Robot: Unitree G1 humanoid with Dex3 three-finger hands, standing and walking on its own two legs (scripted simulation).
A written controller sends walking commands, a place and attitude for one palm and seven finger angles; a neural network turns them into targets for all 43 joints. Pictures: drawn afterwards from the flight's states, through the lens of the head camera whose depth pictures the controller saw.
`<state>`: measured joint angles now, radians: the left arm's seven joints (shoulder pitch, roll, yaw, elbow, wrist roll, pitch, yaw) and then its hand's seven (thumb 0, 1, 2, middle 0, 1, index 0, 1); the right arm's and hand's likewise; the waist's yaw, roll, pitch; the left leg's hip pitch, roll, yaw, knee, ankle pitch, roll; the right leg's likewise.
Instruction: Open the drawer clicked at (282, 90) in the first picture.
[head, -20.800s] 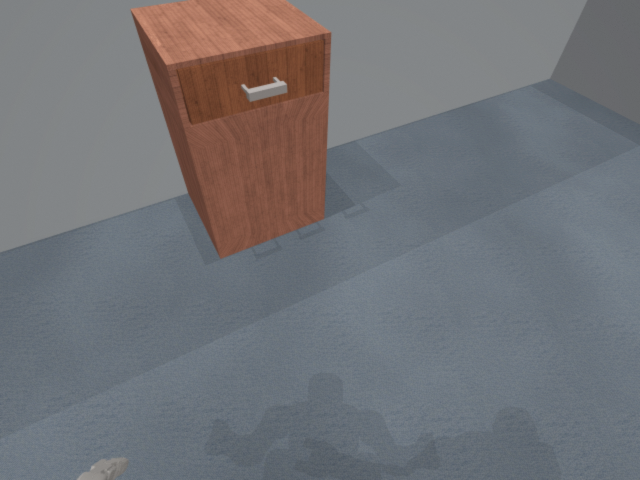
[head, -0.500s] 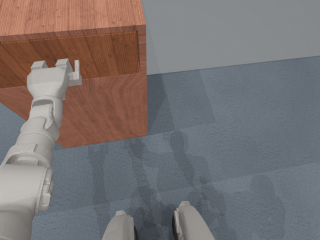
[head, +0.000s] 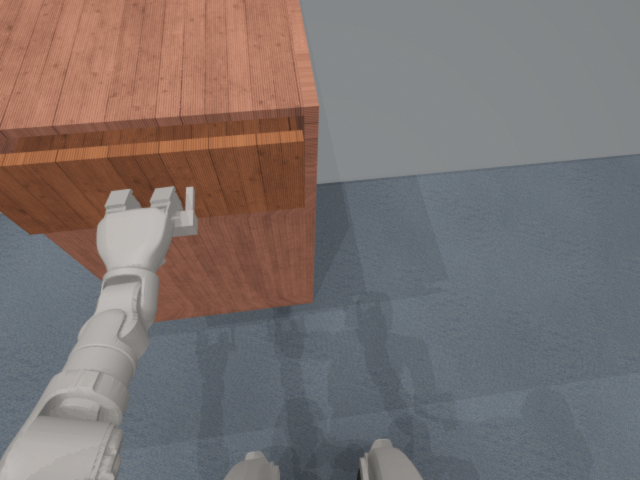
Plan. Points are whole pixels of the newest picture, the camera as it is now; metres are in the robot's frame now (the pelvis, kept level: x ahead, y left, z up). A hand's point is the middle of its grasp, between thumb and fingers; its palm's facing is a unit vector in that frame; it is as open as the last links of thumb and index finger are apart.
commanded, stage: pull the drawer open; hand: left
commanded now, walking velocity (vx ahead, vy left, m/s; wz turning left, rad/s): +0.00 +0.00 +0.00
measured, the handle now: (153, 212) +0.47 +0.23 -0.02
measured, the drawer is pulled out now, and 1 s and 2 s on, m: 0.04 0.17 0.27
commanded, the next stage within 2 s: none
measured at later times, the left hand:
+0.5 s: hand (151, 293) +0.36 +0.22 -0.04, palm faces -0.04 -0.05 -1.00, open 5.7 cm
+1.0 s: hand (148, 344) +0.29 +0.21 -0.04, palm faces -0.03 -0.03 -1.00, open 5.8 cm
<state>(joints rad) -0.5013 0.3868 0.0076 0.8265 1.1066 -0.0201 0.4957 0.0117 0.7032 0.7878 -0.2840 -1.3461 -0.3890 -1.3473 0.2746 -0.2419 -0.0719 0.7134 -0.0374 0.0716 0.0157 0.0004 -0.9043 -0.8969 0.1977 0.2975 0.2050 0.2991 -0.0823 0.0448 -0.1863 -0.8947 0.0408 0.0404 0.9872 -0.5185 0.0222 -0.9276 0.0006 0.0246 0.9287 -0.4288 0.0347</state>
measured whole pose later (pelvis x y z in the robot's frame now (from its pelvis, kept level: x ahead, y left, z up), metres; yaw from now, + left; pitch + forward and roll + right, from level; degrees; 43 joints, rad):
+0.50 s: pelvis +0.00 -0.01 +0.01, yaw +0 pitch +21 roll -1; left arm -0.26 0.33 -0.05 0.64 1.10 0.06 0.51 0.01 0.70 0.77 -0.30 -1.35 -0.40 -1.35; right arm 0.24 -0.23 -0.07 0.69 -0.03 0.07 0.00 0.00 -0.90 -0.90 0.20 0.30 0.20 0.30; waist -0.06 0.05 -0.18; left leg -0.79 0.04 0.03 0.93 -0.50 0.01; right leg -0.83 0.00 0.02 0.89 -0.42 0.02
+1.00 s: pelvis -0.02 -0.02 +0.01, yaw +2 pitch +17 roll +0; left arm -0.15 0.30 -0.08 0.59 1.12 0.06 0.55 0.01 0.69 0.79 -0.31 -1.34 -0.40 -1.35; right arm 0.18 -0.23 -0.06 0.69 -0.03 0.02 -0.03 0.00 -0.90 -0.90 0.20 0.30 0.20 0.30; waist -0.02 0.04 -0.17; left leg -0.76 0.03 0.02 0.95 -0.48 -0.01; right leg -0.81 -0.01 0.00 0.93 -0.42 0.00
